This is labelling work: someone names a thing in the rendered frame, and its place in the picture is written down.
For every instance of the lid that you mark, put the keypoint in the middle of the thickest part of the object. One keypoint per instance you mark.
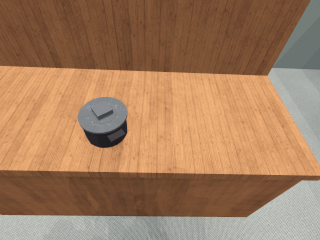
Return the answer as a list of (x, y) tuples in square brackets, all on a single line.
[(90, 123)]

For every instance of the table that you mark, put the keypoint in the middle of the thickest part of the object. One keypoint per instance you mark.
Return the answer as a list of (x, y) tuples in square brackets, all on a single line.
[(207, 133)]

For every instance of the knob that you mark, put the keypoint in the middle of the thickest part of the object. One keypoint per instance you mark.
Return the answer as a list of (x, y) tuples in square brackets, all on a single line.
[(101, 110)]

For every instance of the pot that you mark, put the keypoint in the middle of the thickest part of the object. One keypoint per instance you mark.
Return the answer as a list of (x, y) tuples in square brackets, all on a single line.
[(109, 139)]

